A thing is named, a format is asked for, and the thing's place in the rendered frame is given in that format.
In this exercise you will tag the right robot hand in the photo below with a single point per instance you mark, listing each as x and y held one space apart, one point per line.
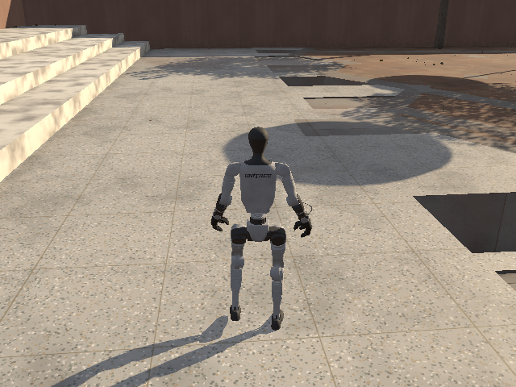
301 226

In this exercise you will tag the robot left upper arm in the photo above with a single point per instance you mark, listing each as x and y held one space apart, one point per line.
228 182

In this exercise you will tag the robot left thigh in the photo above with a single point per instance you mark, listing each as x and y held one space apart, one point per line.
239 234

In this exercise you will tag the left robot hand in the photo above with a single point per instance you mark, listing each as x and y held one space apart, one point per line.
215 221

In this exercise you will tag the robot thigh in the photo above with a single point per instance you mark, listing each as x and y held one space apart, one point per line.
239 234
277 238

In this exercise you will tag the robot right thigh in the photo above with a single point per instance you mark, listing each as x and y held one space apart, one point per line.
277 238

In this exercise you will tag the robot right upper arm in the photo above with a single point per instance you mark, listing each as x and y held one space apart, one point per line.
288 183

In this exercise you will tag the robot right forearm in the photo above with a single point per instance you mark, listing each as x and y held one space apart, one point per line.
301 211

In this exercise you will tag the robot left forearm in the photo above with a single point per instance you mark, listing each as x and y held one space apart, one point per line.
219 209

